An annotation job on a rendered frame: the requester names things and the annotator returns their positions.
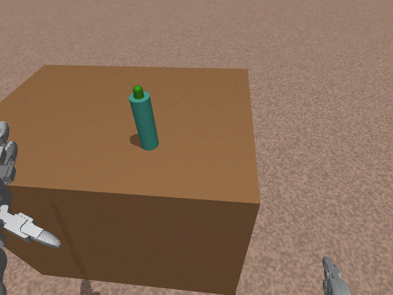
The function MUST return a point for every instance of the right robot hand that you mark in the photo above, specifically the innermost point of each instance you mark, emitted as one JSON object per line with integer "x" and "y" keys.
{"x": 333, "y": 284}

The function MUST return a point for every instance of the bottle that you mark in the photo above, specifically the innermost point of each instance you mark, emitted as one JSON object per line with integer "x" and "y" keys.
{"x": 144, "y": 118}

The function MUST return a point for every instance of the left robot hand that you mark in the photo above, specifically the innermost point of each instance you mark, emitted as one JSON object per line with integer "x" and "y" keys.
{"x": 20, "y": 224}

